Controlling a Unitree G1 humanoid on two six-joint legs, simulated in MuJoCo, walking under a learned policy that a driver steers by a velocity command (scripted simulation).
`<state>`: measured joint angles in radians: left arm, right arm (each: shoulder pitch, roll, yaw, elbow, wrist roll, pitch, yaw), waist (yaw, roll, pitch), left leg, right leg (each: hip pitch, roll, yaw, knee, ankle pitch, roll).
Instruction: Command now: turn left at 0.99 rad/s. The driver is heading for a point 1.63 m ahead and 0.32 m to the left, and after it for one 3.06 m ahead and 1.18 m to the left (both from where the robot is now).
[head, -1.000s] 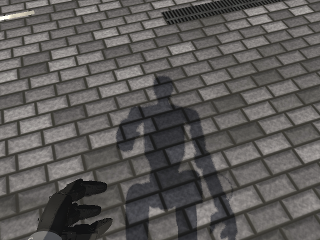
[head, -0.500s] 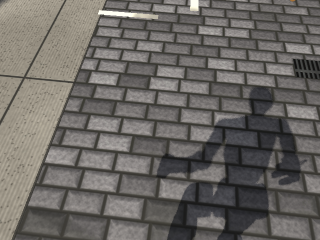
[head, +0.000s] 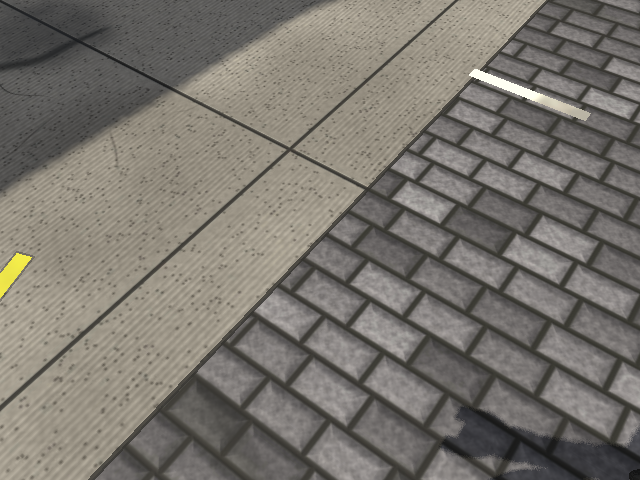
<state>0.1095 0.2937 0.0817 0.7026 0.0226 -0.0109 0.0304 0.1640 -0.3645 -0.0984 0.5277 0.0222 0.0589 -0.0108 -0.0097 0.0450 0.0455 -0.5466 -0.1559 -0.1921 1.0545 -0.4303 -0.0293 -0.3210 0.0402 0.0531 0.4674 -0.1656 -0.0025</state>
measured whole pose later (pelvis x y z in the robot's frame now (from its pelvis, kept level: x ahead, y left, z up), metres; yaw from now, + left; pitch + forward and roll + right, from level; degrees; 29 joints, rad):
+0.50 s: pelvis -0.01 +0.03 +0.01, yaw +17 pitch +2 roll -2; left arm 0.18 0.33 0.09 0.76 0.00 0.03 0.03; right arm 0.17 -0.26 -0.03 0.60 -0.01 0.02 -0.01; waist 0.02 -0.04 0.02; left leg -0.29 0.00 -0.02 0.50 -0.25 0.03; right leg -0.53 -0.05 -0.02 1.05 -0.41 0.07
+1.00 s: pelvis +0.04 +0.08 -0.01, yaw +18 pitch +2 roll +0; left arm 0.33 0.29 0.07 0.79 0.02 -0.02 -0.01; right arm 0.29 -0.29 -0.06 0.73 -0.04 -0.07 0.03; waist -0.02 -0.03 -0.04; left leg -0.26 -0.01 0.07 0.54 -0.33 0.05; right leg -0.28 -0.05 0.05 0.73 -0.44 -0.06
